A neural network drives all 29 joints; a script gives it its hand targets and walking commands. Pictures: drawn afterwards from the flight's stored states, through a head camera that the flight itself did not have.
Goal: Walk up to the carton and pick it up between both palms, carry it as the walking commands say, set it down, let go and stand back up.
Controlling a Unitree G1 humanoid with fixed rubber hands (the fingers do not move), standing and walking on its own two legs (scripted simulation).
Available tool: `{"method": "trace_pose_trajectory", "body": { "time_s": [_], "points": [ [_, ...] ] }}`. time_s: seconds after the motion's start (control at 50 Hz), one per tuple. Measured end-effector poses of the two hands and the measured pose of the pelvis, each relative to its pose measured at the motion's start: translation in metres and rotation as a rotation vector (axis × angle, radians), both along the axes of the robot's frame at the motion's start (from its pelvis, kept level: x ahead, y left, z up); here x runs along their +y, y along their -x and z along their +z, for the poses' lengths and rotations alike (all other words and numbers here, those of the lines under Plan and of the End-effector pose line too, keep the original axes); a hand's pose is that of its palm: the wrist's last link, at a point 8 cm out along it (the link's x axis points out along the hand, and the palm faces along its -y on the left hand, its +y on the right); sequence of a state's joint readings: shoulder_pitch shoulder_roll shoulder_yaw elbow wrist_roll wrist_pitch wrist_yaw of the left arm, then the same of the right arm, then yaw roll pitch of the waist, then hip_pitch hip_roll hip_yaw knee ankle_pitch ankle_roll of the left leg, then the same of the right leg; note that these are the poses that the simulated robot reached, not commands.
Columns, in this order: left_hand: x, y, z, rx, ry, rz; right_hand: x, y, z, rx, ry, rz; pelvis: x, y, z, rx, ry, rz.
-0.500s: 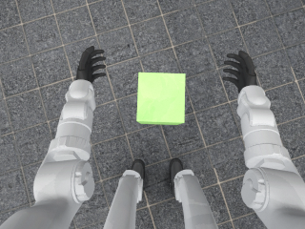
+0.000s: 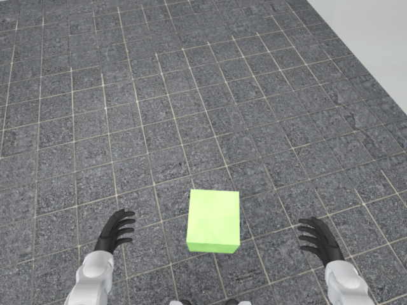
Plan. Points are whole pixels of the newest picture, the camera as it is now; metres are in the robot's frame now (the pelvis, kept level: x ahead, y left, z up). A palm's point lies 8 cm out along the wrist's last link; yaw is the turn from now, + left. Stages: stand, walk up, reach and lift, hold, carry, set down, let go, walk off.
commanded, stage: let go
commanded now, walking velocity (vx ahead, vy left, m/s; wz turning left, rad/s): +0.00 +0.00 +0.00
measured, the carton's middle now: (212, 223) +0.43 -0.02 -0.63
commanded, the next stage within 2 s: stand in 0.60 s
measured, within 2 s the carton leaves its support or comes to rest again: neither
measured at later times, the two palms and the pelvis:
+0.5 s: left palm (80, 293) +0.17 +0.24 -0.05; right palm (344, 296) +0.17 -0.23 -0.05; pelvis +0.01 +0.01 +0.02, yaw +0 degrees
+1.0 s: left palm out of the picture +0.14 +0.29 -0.07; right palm (373, 302) +0.16 -0.29 -0.07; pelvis +0.02 +0.00 +0.02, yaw +0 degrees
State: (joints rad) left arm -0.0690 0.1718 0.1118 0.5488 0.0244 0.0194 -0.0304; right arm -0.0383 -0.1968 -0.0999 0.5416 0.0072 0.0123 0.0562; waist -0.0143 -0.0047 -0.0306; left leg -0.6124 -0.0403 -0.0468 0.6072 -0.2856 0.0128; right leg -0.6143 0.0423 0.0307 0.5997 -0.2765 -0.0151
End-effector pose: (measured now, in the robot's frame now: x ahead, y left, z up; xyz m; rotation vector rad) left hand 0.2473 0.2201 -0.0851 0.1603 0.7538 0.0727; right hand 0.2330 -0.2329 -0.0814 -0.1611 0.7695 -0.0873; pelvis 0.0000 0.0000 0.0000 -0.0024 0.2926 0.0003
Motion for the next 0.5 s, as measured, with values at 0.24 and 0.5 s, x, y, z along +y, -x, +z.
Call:
{"method": "trace_pose_trajectory", "body": {
  "time_s": [0.24, 0.5],
  "points": [
    [0.017, 0.067, 0.032, 0.024, -0.013, -0.007, 0.008, 0.061, 0.028, 0.009, -0.009, -0.005, 0.006, -0.014, 0.017, -0.256, 0.004, -0.005],
    [0.018, 0.081, 0.036, 0.043, -0.009, -0.01, 0.007, 0.067, 0.034, 0.02, 0.0, 0.017, 0.007, -0.006, 0.015, -0.391, 0.004, -0.002]
  ]
}}
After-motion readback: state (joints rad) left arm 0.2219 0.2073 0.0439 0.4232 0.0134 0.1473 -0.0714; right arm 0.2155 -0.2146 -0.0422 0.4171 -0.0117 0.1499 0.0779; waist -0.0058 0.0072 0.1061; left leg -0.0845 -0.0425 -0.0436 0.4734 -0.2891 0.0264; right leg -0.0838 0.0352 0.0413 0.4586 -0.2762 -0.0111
